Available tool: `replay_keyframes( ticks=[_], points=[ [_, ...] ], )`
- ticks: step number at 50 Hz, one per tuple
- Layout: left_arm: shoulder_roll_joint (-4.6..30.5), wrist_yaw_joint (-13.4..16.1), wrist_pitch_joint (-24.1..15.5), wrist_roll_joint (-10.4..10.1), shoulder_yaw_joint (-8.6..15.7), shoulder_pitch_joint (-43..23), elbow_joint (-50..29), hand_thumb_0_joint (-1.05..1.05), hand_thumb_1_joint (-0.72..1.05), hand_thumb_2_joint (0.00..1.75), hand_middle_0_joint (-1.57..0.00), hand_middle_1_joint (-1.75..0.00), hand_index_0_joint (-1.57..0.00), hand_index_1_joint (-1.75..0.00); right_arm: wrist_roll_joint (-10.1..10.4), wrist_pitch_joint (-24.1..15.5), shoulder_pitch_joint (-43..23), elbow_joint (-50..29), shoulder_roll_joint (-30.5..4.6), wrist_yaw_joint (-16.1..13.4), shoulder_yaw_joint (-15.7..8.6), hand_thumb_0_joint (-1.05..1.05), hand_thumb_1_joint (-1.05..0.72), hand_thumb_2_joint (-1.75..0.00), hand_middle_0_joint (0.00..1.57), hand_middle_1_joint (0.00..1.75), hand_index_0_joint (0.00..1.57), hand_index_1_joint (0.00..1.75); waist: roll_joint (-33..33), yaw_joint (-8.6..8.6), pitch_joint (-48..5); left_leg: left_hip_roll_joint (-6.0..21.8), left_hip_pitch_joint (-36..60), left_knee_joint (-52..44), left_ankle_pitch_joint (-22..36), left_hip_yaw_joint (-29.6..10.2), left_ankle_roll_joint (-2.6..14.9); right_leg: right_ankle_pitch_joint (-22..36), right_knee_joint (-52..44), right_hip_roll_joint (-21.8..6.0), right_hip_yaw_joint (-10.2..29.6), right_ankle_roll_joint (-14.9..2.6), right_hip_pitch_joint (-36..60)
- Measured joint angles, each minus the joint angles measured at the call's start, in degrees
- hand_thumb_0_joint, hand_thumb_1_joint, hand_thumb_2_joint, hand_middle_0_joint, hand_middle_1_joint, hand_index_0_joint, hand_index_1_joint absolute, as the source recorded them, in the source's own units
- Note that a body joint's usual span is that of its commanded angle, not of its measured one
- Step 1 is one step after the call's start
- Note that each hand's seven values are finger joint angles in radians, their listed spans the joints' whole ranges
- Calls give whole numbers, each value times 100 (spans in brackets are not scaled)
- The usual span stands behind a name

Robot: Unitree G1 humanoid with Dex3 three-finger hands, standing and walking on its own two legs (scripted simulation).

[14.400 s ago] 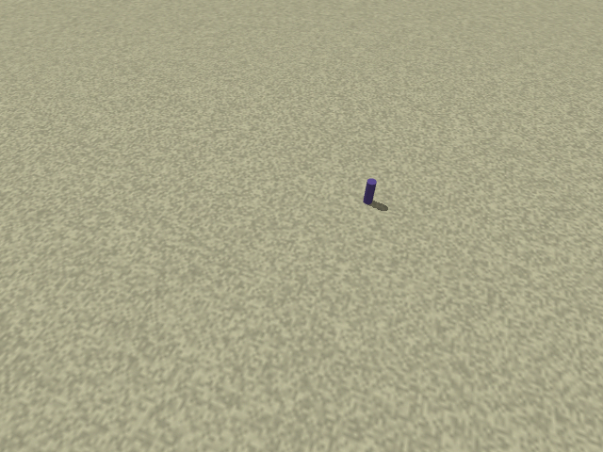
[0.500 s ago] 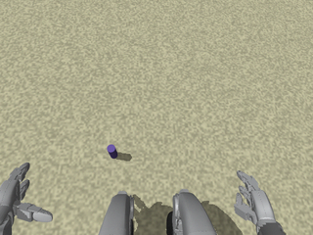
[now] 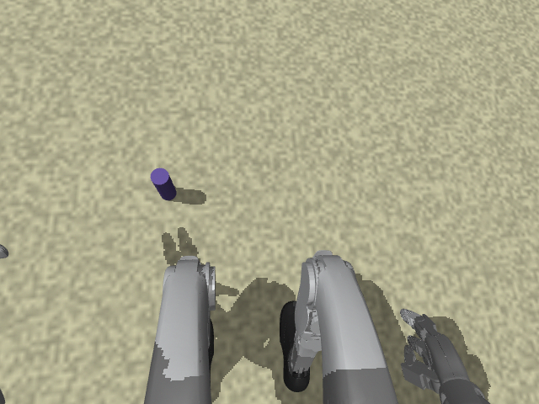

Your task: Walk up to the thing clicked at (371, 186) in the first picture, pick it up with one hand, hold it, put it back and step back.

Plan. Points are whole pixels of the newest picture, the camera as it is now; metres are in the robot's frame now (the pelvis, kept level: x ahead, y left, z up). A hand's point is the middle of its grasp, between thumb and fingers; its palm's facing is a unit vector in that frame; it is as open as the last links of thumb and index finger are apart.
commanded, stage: go down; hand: left
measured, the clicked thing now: (164, 185) +0.53 +0.22 -0.40
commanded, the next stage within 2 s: approach in 1.50 s
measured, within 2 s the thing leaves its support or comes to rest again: neither
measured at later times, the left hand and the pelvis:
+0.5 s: hand out of the picture +0.42 +0.40 -0.06, palm faces +0.21 -0.97 -0.09, open 17.2 cm; pelvis -0.01 +0.01 -0.07, yaw -2 degrees
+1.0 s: hand out of the picture +0.44 +0.41 -0.08, palm faces +0.20 -0.98 -0.07, open 17.2 cm; pelvis -0.01 +0.02 -0.10, yaw -3 degrees
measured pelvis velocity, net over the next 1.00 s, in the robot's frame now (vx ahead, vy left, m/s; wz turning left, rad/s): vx -0.01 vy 0.02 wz -0.06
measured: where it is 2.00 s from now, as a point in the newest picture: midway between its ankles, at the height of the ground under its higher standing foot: (247, 368)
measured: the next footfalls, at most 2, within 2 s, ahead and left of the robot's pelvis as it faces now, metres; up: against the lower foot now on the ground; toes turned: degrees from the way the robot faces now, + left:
none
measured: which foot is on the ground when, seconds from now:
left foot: down 0.00-1.00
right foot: down 0.00-1.00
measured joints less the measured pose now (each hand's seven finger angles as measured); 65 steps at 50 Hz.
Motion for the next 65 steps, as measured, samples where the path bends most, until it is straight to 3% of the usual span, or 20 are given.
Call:
replay_keyframes(
  ticks=[10, 24, 45, 56, 65],
  points=[
    [562, -188, -27, 29, 316, -571, 485, -1, -49, 9, -3, -10, -5, -9, 4, 24, 159, -23, -192, 22, 147, 1, -87, -89, 21, 30, 20, 30, 60, -259, 90, 36, -622, 642, 0, -66, 62, 86, 512, 29, -55, 42, -570],
    [828, -381, -93, 29, 607, -1095, 582, -1, -50, 11, -2, -12, -5, -10, -103, 53, 112, 119, -205, 68, 258, 1, -87, -89, 21, 30, 20, 30, 22, -289, 256, -16, -1218, 1316, -97, -86, 114, -14, 1143, -28, -65, 80, -1117],
    [1289, -513, -61, 55, 726, -1587, 744, -1, -49, 10, -2, -10, -5, -9, -211, 205, 25, 60, -274, 124, 469, 0, -88, -89, 21, 30, 20, 30, -19, -363, 462, -51, -1628, 1807, -99, -198, 170, -3, 1514, -55, -165, 129, -1413],
    [1424, -519, -39, 36, 672, -1622, 717, -1, -47, 10, -2, -10, -4, -8, -175, 280, 112, -1, -289, 132, 520, 0, -88, -89, 21, 30, 20, 30, -4, -439, 470, -57, -1688, 1863, -93, -223, 219, 9, 1506, -52, -192, 168, -1412],
    [1601, -554, -160, 5, 840, -1730, 830, -1, -46, 9, -2, -10, -4, -7, -217, 325, 71, -69, -333, 155, 629, 0, -88, -89, 21, 30, 20, 30, -29, -504, 595, -64, -1736, 1925, -69, -273, 201, 37, 1551, -54, -235, 164, -1446]
  ],
)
